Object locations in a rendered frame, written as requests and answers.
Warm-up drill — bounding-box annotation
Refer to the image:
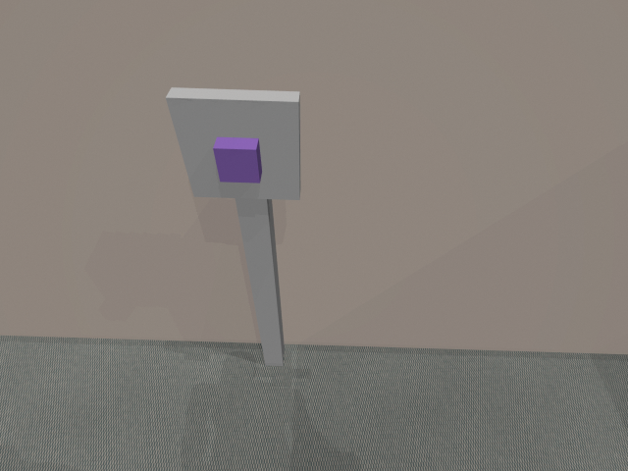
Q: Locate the button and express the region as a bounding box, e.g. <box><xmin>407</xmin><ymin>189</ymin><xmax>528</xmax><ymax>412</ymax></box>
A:
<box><xmin>213</xmin><ymin>137</ymin><xmax>262</xmax><ymax>183</ymax></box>

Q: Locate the panel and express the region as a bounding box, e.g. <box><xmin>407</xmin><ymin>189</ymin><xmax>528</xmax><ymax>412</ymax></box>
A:
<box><xmin>166</xmin><ymin>87</ymin><xmax>300</xmax><ymax>366</ymax></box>

